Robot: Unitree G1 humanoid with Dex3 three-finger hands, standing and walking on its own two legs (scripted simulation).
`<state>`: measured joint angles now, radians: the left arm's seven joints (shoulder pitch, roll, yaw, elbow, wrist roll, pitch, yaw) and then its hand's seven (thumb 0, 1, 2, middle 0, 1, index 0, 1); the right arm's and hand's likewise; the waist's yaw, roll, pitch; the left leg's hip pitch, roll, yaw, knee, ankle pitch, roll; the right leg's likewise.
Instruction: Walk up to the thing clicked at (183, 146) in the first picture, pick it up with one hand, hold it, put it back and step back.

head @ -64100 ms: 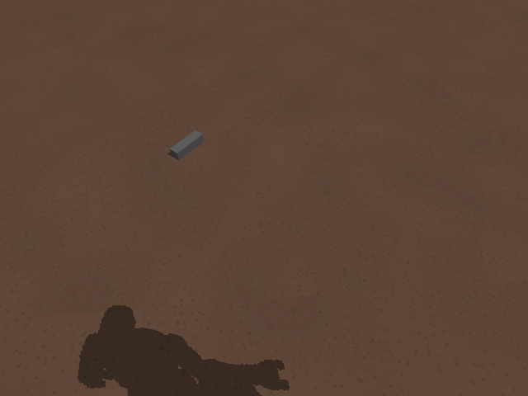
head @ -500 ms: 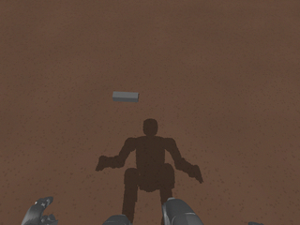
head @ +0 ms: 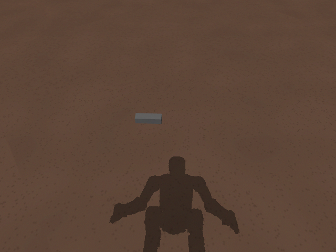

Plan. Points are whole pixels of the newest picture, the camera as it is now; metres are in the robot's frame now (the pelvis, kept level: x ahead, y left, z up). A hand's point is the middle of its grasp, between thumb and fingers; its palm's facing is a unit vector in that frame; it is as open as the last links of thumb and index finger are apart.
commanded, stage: step back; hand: left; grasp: from above
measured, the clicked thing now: (148, 118) +1.14 +0.20 -0.73
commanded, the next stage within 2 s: stand in 0.70 s
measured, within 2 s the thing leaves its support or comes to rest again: neither
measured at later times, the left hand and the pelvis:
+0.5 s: hand (81, 250) +0.15 +0.24 -0.14, palm faces +0.03 -0.94 -0.35, open 7.4 cm; pelvis +0.05 -0.02 +0.00, yaw +2 degrees
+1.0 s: hand (76, 245) +0.16 +0.25 -0.14, palm faces +0.02 -0.94 -0.33, open 7.4 cm; pelvis +0.07 +0.00 +0.02, yaw +1 degrees
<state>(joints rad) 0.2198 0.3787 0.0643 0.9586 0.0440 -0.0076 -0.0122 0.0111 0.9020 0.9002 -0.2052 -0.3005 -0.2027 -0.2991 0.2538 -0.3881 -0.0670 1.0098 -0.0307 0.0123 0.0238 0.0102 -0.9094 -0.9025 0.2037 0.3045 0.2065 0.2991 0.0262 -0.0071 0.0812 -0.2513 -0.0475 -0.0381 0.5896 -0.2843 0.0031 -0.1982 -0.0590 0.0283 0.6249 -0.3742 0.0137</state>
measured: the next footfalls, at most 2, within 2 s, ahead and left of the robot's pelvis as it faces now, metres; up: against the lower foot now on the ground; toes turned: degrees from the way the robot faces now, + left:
right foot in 0.32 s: +0.11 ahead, -0.14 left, +0.00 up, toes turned -1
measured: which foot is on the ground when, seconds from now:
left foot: down 0.00-1.00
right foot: down 0.00-0.00, up 0.02-0.30, down 0.32-1.00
